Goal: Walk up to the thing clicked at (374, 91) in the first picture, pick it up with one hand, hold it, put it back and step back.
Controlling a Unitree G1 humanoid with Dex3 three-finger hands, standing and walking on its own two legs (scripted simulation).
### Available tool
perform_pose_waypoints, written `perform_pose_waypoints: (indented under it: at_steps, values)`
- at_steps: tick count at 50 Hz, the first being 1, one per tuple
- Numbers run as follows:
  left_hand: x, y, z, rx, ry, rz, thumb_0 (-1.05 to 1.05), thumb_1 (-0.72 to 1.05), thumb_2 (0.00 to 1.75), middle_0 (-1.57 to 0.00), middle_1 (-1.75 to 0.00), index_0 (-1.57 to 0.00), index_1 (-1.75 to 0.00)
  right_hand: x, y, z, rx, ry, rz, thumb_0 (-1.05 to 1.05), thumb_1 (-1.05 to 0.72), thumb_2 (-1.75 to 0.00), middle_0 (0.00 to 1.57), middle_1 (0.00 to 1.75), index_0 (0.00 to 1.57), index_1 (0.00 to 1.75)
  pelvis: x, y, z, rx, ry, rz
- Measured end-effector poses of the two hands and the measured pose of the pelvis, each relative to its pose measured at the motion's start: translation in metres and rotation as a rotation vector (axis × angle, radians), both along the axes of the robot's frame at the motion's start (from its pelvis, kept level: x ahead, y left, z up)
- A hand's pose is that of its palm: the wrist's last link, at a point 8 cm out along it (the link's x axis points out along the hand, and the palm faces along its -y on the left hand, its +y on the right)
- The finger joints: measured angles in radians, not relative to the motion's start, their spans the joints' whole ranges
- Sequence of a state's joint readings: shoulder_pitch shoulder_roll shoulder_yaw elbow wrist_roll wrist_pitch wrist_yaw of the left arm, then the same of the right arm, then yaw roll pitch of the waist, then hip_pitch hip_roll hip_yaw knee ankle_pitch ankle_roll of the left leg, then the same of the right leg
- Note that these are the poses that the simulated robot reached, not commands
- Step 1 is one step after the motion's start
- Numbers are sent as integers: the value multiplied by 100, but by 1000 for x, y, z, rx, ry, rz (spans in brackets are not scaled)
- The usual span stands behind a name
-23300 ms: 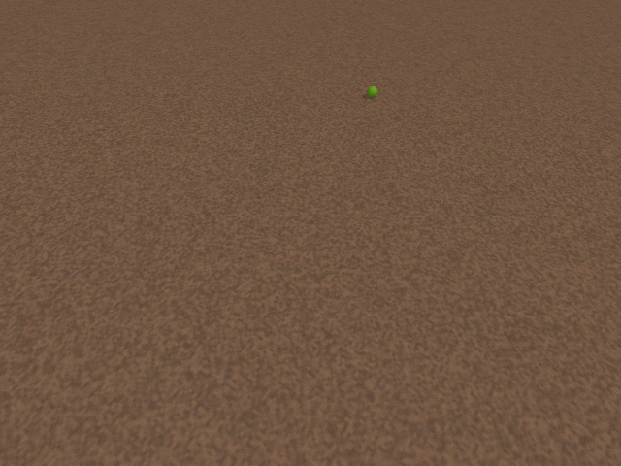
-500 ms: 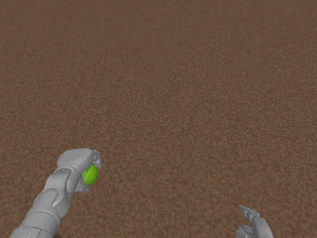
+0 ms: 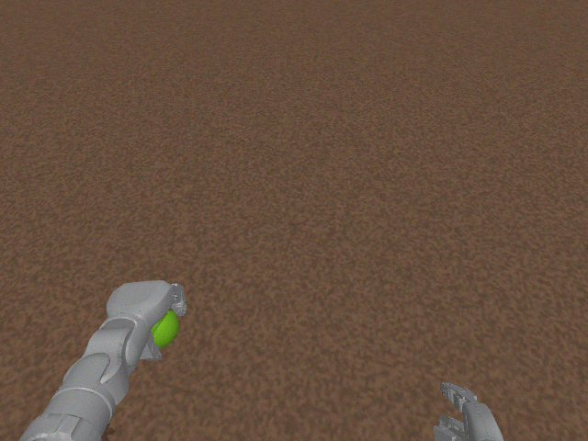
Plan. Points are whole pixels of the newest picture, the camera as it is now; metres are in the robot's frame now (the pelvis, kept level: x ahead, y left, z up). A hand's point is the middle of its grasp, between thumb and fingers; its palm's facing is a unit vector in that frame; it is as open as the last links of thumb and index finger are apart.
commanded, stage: crouch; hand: left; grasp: from above
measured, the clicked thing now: (156, 326) +0.31 +0.22 -0.08
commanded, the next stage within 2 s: lower in 1.76 s
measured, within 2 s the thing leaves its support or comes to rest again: neither
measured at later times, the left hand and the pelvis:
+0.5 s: hand (190, 340) +0.37 +0.22 -0.30, palm faces -0.41 +0.03 -0.91, open 8.9 cm; pelvis -0.06 +0.01 -0.18, yaw -1 degrees
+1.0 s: hand (208, 349) +0.41 +0.23 -0.49, palm faces -0.43 -0.01 -0.90, open 8.8 cm; pelvis -0.07 +0.01 -0.33, yaw -3 degrees
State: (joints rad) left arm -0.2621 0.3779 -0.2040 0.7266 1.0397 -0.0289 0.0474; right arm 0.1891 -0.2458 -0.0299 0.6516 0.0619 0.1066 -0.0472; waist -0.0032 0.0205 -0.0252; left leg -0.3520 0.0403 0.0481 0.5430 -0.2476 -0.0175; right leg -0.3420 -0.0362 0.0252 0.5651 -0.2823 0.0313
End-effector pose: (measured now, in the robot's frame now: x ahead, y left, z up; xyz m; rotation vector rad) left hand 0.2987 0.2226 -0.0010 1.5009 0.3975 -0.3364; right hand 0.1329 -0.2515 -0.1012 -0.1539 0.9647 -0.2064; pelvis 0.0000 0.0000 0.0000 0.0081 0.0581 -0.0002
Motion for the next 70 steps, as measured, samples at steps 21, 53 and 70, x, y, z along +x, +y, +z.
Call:
perform_pose_waypoints:
  at_steps: [21,53,70]
  values:
    - [61,-1,-199,87,-46,-19,-1,8,50,-70,-70,-78,-66,-142,-24,-153,-131,334,-81,1,-91,-90,20,30,20,30,-50,10,-148,-47,407,9]
    - [120,3,-440,48,-12,13,-1,10,49,-67,-71,-75,-68,-172,-18,-343,-115,468,19,0,-91,-90,20,30,20,30,-72,5,-343,-85,604,-21]
    - [136,-1,-488,42,-4,4,-1,10,51,-65,-72,-73,-70,-213,-16,-385,-80,562,11,0,-92,-90,20,30,20,30,-80,3,-393,-88,570,-45]
